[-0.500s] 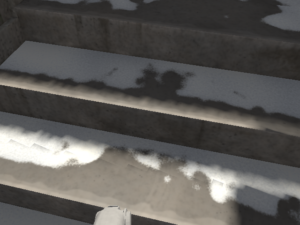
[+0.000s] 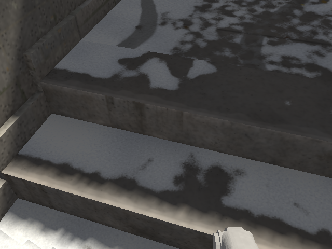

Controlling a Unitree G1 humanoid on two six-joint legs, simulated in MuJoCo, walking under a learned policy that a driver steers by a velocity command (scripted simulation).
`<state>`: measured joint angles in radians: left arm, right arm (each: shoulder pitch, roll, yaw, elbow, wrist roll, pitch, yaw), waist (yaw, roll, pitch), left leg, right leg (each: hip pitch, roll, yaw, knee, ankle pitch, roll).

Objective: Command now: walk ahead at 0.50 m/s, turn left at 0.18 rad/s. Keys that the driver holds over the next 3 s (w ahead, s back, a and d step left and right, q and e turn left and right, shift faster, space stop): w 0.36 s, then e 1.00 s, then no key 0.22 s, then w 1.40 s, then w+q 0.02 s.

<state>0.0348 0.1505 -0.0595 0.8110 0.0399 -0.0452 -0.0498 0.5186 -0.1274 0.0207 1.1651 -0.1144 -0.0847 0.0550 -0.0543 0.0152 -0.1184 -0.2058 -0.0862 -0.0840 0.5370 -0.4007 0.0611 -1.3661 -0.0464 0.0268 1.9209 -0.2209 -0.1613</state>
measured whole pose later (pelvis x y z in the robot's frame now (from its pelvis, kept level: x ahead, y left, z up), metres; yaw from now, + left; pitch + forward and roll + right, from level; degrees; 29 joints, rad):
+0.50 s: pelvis +0.25 -0.06 +0.17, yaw +0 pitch +5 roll +1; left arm 0.53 0.10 -0.03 1.10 0.08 -0.12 -0.04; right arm 0.08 -0.17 0.01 0.84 -0.05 -0.05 0.08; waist 0.07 0.01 -0.11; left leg -1.13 0.06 -0.01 1.55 -0.01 0.05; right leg -0.25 0.05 -0.04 0.52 -0.35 -0.08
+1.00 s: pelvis +0.46 +0.02 +0.29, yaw -15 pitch +5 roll +3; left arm 0.16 0.26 0.07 0.91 0.02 -0.08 -0.05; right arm 0.07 -0.21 -0.05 0.92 -0.04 -0.10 -0.04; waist -0.03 -0.04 -0.08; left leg -0.68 0.09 0.27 0.86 -0.26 0.07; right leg -0.85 -0.04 0.10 1.63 -0.22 -0.04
